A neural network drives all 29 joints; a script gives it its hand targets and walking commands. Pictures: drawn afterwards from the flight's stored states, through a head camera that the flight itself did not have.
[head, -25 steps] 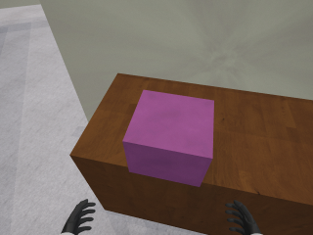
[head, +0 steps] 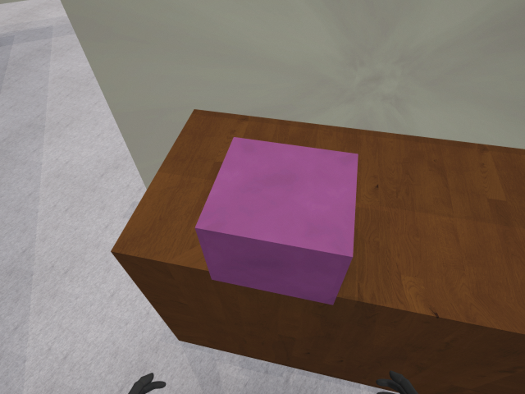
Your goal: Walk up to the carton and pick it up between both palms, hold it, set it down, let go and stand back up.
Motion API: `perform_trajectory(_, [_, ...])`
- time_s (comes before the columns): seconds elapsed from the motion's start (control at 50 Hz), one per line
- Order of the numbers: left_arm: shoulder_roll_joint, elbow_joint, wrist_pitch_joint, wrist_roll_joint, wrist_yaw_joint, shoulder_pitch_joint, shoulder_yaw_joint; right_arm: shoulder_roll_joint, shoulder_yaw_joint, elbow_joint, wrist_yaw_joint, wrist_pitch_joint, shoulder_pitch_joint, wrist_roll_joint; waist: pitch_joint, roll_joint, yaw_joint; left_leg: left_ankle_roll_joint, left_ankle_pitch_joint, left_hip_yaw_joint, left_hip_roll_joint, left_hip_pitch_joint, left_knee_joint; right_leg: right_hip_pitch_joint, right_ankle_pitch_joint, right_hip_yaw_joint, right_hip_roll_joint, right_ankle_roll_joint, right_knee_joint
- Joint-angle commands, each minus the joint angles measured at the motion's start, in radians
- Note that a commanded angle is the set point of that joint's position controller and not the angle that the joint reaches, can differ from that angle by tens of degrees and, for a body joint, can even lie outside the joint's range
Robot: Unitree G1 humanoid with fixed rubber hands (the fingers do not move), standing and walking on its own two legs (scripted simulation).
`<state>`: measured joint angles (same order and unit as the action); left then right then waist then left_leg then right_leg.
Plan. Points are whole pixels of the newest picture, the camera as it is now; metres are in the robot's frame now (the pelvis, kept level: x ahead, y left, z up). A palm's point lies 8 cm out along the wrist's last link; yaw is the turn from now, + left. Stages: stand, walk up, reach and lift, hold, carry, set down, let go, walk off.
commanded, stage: stand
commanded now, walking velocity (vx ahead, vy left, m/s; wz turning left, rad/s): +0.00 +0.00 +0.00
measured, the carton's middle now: (282, 219) +0.41 -0.02 -0.02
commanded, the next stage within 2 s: none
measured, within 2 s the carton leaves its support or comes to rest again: neither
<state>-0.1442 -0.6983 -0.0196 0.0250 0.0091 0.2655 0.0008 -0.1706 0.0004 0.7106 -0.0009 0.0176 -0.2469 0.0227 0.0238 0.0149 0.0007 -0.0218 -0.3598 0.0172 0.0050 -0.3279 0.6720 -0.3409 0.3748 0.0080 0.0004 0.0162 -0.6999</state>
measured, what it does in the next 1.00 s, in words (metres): stands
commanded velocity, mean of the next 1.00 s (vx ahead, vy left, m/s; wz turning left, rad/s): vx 0.00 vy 0.00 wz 0.00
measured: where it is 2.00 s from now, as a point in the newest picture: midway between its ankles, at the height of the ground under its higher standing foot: outside the picture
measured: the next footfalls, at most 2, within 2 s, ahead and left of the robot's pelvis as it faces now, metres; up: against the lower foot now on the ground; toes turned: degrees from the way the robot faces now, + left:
none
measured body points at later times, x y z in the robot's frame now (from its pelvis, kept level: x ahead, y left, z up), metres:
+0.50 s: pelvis +0.01 -0.01 +0.01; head +0.03 -0.02 +0.46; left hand +0.10 +0.21 -0.12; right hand +0.09 -0.24 -0.14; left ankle +0.00 +0.14 -0.72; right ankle +0.00 -0.11 -0.72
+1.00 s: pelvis +0.02 -0.01 +0.01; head +0.04 -0.02 +0.46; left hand +0.05 +0.22 -0.13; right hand +0.05 -0.24 -0.14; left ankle +0.00 +0.14 -0.72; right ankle +0.00 -0.11 -0.72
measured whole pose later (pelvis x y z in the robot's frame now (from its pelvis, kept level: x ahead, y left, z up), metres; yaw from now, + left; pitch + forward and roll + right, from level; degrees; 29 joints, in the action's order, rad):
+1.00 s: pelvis +0.02 -0.01 +0.01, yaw +0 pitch -1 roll +0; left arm -0.13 -0.96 0.00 0.02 0.04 0.29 0.05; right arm -0.15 -0.04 0.99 -0.04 0.01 -0.28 0.02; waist 0.04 0.02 0.00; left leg -0.04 -0.31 0.03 0.03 -0.19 0.51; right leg -0.20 0.33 0.02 -0.02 0.03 -0.53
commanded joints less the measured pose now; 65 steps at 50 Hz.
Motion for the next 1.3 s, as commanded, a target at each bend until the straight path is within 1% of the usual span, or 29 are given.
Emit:
perform_trajectory(0.0, [-0.125, 0.108, 0.03, 0.001, 0.007, -0.034, 0.034, -0.066, -0.021, -0.09, -0.006, -0.025, 0.013, -0.007, -0.085, -0.055, 0.005, 0.055, 0.193, 0.029, 0.024, 0.033, -0.093, 0.027, -0.232, -0.074, 0.056, 0.03, 0.161])
perform_trajectory(0.08, [-0.114, 0.084, 0.029, 0.006, 0.013, -0.01, 0.041, -0.077, -0.031, -0.066, -0.016, -0.022, -0.002, 0.001, -0.056, -0.006, 0.003, 0.059, 0.195, 0.038, 0.029, 0.039, -0.103, -0.004, -0.202, -0.09, 0.061, 0.039, 0.163])
perform_trajectory(0.14, [-0.105, 0.068, 0.025, -0.001, 0.011, 0.011, 0.045, -0.09, -0.034, -0.055, -0.017, -0.022, -0.013, -0.001, -0.067, -0.027, -0.008, 0.059, 0.225, 0.051, 0.038, 0.028, -0.111, 0.04, -0.243, -0.066, 0.044, 0.037, 0.15])
perform_trajectory(0.16, [-0.116, 0.067, 0.027, 0.002, 0.01, 0.021, 0.044, -0.067, -0.027, -0.055, -0.014, -0.023, -0.014, -0.004, -0.092, -0.008, -0.002, 0.059, 0.232, 0.035, 0.031, 0.049, -0.097, 0.03, -0.248, -0.085, 0.058, 0.044, 0.163])
perform_trajectory(0.18, [-0.09, 0.063, 0.027, 0.0, 0.01, 0.01, 0.042, -0.085, -0.033, -0.054, -0.016, -0.023, -0.01, -0.002, -0.076, -0.045, -0.001, 0.061, 0.224, 0.043, 0.036, 0.027, -0.097, 0.054, -0.264, -0.073, 0.053, 0.038, 0.161])
perform_trajectory(0.22, [-0.1, 0.067, 0.026, 0.002, 0.012, -0.024, 0.045, -0.081, -0.034, -0.041, -0.018, -0.023, -0.014, 0.001, -0.052, -0.04, 0.013, 0.059, 0.19, 0.039, 0.04, 0.036, -0.117, 0.02, -0.229, -0.088, 0.067, 0.041, 0.19])
perform_trajectory(0.28, [-0.105, 0.049, 0.032, -0.005, 0.008, 0.016, 0.047, -0.072, -0.033, -0.034, -0.015, -0.021, -0.011, -0.004, -0.066, -0.03, -0.005, 0.056, 0.21, 0.043, 0.035, 0.061, -0.123, 0.026, -0.236, -0.09, 0.06, 0.039, 0.191])
perform_trajectory(0.32, [-0.108, 0.04, 0.033, -0.001, 0.01, 0.001, 0.049, -0.09, -0.04, -0.017, -0.014, -0.024, -0.021, -0.007, -0.064, -0.059, 0.004, 0.059, 0.198, 0.045, 0.036, 0.047, -0.126, 0.046, -0.249, -0.088, 0.06, 0.041, 0.202])
perform_trajectory(0.4, [-0.104, 0.016, 0.035, 0.005, 0.016, 0.002, 0.048, -0.08, -0.042, 0.023, -0.02, -0.027, -0.061, -0.005, -0.052, -0.016, 0.02, 0.049, 0.212, 0.032, 0.037, 0.071, -0.135, 0.04, -0.258, -0.095, 0.07, 0.049, 0.211])
perform_trajectory(0.42, [-0.126, 0.01, 0.035, 0.0, 0.017, 0.018, 0.058, -0.086, -0.042, 0.024, -0.023, -0.028, -0.049, -0.002, -0.025, 0.0, 0.004, 0.055, 0.235, 0.045, 0.045, 0.058, -0.143, 0.04, -0.26, -0.09, 0.064, 0.045, 0.202])
perform_trajectory(0.44, [-0.09, -0.008, 0.037, -0.006, 0.013, 0.043, 0.049, -0.078, -0.043, 0.029, -0.022, -0.027, -0.034, -0.004, -0.079, -0.007, -0.006, 0.057, 0.244, 0.045, 0.047, 0.085, -0.144, 0.076, -0.269, -0.085, 0.059, 0.046, 0.207])
perform_trajectory(0.48, [-0.102, 0.001, 0.04, -0.003, 0.015, -0.003, 0.053, -0.097, -0.05, 0.03, -0.027, -0.025, -0.032, -0.005, -0.068, -0.035, 0.014, 0.056, 0.226, 0.043, 0.041, 0.073, -0.141, 0.066, -0.269, -0.097, 0.067, 0.054, 0.213])
perform_trajectory(0.6, [-0.118, -0.063, 0.042, -0.002, 0.018, 0.057, 0.067, -0.08, -0.051, 0.09, -0.032, -0.029, -0.056, -0.006, -0.055, -0.019, -0.004, 0.051, 0.303, 0.043, 0.05, 0.1, -0.153, 0.094, -0.349, -0.073, 0.058, 0.044, 0.203])
perform_trajectory(0.62, [-0.093, -0.078, 0.043, -0.006, 0.018, 0.075, 0.062, -0.07, -0.049, 0.093, -0.029, -0.031, -0.053, -0.015, -0.087, -0.057, -0.01, 0.055, 0.305, 0.046, 0.056, 0.117, -0.15, 0.105, -0.349, -0.076, 0.057, 0.05, 0.208])
perform_trajectory(0.64, [-0.092, -0.089, 0.045, -0.008, 0.02, 0.067, 0.058, -0.101, -0.06, 0.113, -0.031, -0.029, -0.073, -0.012, -0.052, -0.02, 0.001, 0.053, 0.296, 0.041, 0.053, 0.099, -0.155, 0.106, -0.367, -0.092, 0.068, 0.047, 0.213])
perform_trajectory(0.7, [-0.12, -0.096, 0.038, -0.002, 0.025, 0.043, 0.07, -0.092, -0.059, 0.138, -0.038, -0.025, -0.073, -0.004, -0.028, 0.002, 0.011, 0.056, 0.267, 0.038, 0.053, 0.116, -0.173, 0.088, -0.363, -0.101, 0.079, 0.056, 0.244])
perform_trajectory(0.72, [-0.1, -0.108, 0.041, -0.004, 0.024, 0.061, 0.067, -0.081, -0.057, 0.138, -0.039, -0.025, -0.067, -0.004, -0.016, -0.041, 0.002, 0.057, 0.288, 0.05, 0.058, 0.118, -0.177, 0.088, -0.346, -0.087, 0.066, 0.053, 0.231])
perform_trajectory(0.74, [-0.101, -0.123, 0.044, -0.003, 0.023, 0.066, 0.069, -0.083, -0.06, 0.153, -0.04, -0.024, -0.069, -0.005, -0.012, -0.006, 0.002, 0.057, 0.31, 0.048, 0.064, 0.133, -0.175, 0.068, -0.341, -0.093, 0.063, 0.055, 0.243])
perform_trajectory(0.78, [-0.109, -0.145, 0.046, 0.0, 0.027, 0.061, 0.073, -0.074, -0.061, 0.175, -0.039, -0.02, -0.081, -0.007, -0.018, -0.002, 0.004, 0.056, 0.319, 0.04, 0.062, 0.104, -0.188, 0.144, -0.391, -0.085, 0.071, 0.053, 0.235])
perform_trajectory(0.8, [-0.098, -0.152, 0.043, -0.007, 0.029, 0.063, 0.073, -0.081, -0.063, 0.183, -0.041, -0.024, -0.089, -0.006, -0.027, -0.034, 0.006, 0.053, 0.326, 0.046, 0.056, 0.128, -0.192, 0.134, -0.417, -0.082, 0.073, 0.051, 0.232])
perform_trajectory(0.96, [-0.099, -0.234, 0.034, -0.005, 0.037, 0.088, 0.077, -0.056, -0.058, 0.271, -0.047, -0.021, -0.112, -0.002, 0.006, -0.008, 0.005, 0.05, 0.309, 0.052, 0.062, 0.139, -0.232, 0.159, -0.363, -0.084, 0.071, 0.049, 0.272])
perform_trajectory(1.0, [-0.072, -0.258, 0.036, -0.013, 0.035, 0.099, 0.066, -0.04, -0.05, 0.276, -0.043, -0.024, -0.094, -0.012, 0.009, -0.037, 0.0, 0.052, 0.319, 0.05, 0.067, 0.146, -0.238, 0.163, -0.368, -0.083, 0.074, 0.044, 0.28])
perform_trajectory(1.04, [-0.066, -0.272, 0.037, -0.011, 0.039, 0.084, 0.061, -0.04, -0.054, 0.292, -0.049, -0.019, -0.089, -0.009, 0.037, 0.006, 0.009, 0.053, 0.302, 0.045, 0.065, 0.143, -0.245, 0.145, -0.369, -0.085, 0.073, 0.041, 0.287])
perform_trajectory(1.06, [-0.084, -0.272, 0.037, -0.007, 0.037, 0.082, 0.07, -0.031, -0.046, 0.304, -0.047, -0.02, -0.1, -0.005, 0.012, -0.025, 0.002, 0.056, 0.306, 0.054, 0.071, 0.137, -0.25, 0.18, -0.356, -0.079, 0.072, 0.043, 0.287])
perform_trajectory(1.1, [-0.081, -0.284, 0.038, -0.009, 0.033, 0.077, 0.069, -0.039, -0.05, 0.319, -0.048, -0.021, -0.097, -0.004, 0.033, 0.002, 0.003, 0.051, 0.293, 0.049, 0.069, 0.147, -0.264, 0.158, -0.324, -0.083, 0.074, 0.045, 0.303])
perform_trajectory(1.18, [-0.053, -0.328, 0.038, -0.01, 0.039, 0.105, 0.058, -0.054, -0.055, 0.34, -0.051, -0.021, -0.092, -0.01, 0.03, -0.041, -0.001, 0.05, 0.317, 0.053, 0.07, 0.182, -0.266, 0.158, -0.354, -0.072, 0.068, 0.039, 0.31])
perform_trajectory(1.2, [-0.059, -0.341, 0.038, -0.006, 0.04, 0.096, 0.053, -0.051, -0.055, 0.347, -0.047, -0.02, -0.1, -0.011, 0.052, -0.037, 0.013, 0.052, 0.304, 0.05, 0.076, 0.168, -0.273, 0.147, -0.356, -0.074, 0.069, 0.037, 0.316])
perform_trajectory(1.26, [-0.057, -0.353, 0.033, -0.014, 0.038, 0.119, 0.058, -0.007, -0.039, 0.367, -0.05, -0.017, -0.106, -0.012, 0.069, -0.017, -0.007, 0.045, 0.258, 0.049, 0.067, 0.144, -0.276, 0.16, -0.267, -0.082, 0.069, 0.036, 0.333])
perform_trajectory(1.28, [-0.052, -0.363, 0.033, -0.011, 0.038, 0.117, 0.054, -0.003, -0.038, 0.38, -0.049, -0.017, -0.13, -0.012, 0.062, -0.004, 0.01, 0.044, 0.258, 0.046, 0.066, 0.152, -0.274, 0.153, -0.294, -0.087, 0.075, 0.04, 0.336])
